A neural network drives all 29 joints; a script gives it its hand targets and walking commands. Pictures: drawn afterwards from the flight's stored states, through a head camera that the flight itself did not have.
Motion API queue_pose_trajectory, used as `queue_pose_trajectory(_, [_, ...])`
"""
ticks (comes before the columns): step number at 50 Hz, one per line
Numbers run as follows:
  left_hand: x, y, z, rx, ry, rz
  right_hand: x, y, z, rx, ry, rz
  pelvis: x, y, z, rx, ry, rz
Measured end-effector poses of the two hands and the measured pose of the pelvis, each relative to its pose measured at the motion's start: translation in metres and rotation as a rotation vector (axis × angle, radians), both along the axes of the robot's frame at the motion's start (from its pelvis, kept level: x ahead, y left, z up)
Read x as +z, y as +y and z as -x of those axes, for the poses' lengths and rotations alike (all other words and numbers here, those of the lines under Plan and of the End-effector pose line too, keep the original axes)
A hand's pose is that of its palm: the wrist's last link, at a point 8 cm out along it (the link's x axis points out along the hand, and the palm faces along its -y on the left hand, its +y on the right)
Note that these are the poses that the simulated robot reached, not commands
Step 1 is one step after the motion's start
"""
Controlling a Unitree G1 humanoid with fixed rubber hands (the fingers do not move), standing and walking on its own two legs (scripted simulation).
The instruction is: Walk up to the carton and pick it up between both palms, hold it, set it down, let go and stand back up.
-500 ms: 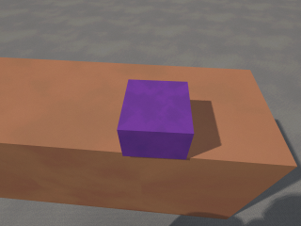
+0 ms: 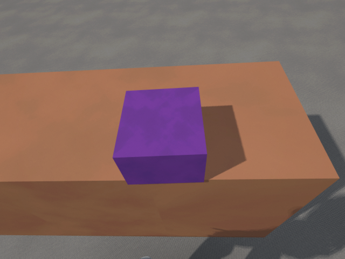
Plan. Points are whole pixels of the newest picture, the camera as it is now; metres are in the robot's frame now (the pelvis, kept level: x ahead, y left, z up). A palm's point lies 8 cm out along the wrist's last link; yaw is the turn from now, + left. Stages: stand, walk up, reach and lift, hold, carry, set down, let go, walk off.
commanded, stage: walk up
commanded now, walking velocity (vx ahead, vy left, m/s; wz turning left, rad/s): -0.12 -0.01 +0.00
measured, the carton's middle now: (163, 135) +0.43 +0.04 +0.02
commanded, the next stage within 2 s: none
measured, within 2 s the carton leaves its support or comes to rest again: neither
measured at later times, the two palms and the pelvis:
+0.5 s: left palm out of the picture -0.03 +0.22 -0.14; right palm out of the picture +0.03 -0.21 -0.11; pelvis -0.02 +0.01 +0.02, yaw +1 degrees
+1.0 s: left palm out of the picture -0.01 +0.23 -0.14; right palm out of the picture -0.03 -0.18 -0.12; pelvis +0.01 +0.03 +0.02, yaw +1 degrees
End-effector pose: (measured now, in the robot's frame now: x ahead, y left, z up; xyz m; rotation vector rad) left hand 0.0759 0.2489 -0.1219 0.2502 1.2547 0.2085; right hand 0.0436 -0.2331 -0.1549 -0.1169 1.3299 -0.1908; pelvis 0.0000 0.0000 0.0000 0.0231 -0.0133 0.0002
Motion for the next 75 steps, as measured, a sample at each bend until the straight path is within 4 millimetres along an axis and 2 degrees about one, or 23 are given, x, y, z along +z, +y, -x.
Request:
queue_pose_trajectory(7, [0.009, -0.029, 0.035, 0.06, 0.039, 0.026, 0.015, -0.031, -0.005, 0.041, 0.025, 0.022, 0.014, -0.015, 0.004, 0.024, 0.022, -0.013])
queue_pose_trajectory(14, [0.002, -0.038, 0.063, 0.072, 0.073, 0.071, 0.025, -0.038, -0.005, 0.061, 0.027, 0.068, 0.017, -0.013, 0.018, 0.047, 0.044, 0.004])
queue_pose_trajectory(20, [-0.02, -0.033, 0.086, 0.093, 0.096, 0.14, 0.031, -0.012, -0.003, 0.096, -0.009, 0.079, 0.009, 0.0, 0.027, 0.052, 0.048, 0.056])
queue_pose_trajectory(23, [-0.023, -0.029, 0.096, 0.118, 0.116, 0.179, 0.043, 0.008, 0.009, 0.095, -0.019, 0.064, 0.015, 0.004, 0.025, 0.029, 0.035, 0.032])
queue_pose_trajectory(26, [-0.023, -0.027, 0.102, 0.125, 0.134, 0.205, 0.045, 0.026, 0.021, 0.087, -0.003, 0.044, 0.019, 0.009, 0.019, 0.022, 0.027, 0.035])
queue_pose_trajectory(31, [-0.021, -0.023, 0.102, 0.1, 0.155, 0.196, 0.04, 0.032, 0.036, 0.042, 0.023, 0.038, 0.019, 0.016, 0.014, 0.001, 0.005, 0.034])
queue_pose_trajectory(39, [-0.013, -0.02, 0.091, 0.09, 0.162, 0.171, 0.035, 0.044, 0.059, 0.02, 0.097, -0.006, 0.022, 0.022, 0.006, 0.011, 0.002, 0.044])
queue_pose_trajectory(45, [-0.014, -0.019, 0.087, 0.09, 0.179, 0.166, 0.033, 0.053, 0.069, 0.009, 0.143, -0.019, 0.021, 0.025, -0.002, 0.015, 0.001, 0.046])
queue_pose_trajectory(62, [-0.02, -0.016, 0.077, 0.105, 0.204, 0.173, 0.03, 0.063, 0.061, -0.001, 0.159, -0.008, 0.017, 0.033, -0.02, 0.019, -0.002, 0.048])
queue_pose_trajectory(75, [-0.021, -0.011, 0.074, 0.119, 0.213, 0.162, 0.027, 0.067, 0.06, 0.001, 0.192, -0.007, 0.014, 0.039, -0.027, 0.034, 0.01, 0.049])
